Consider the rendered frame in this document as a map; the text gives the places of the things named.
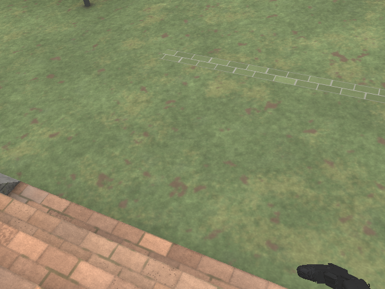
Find stairs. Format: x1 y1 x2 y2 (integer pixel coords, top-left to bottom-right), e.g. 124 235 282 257
0 181 288 289

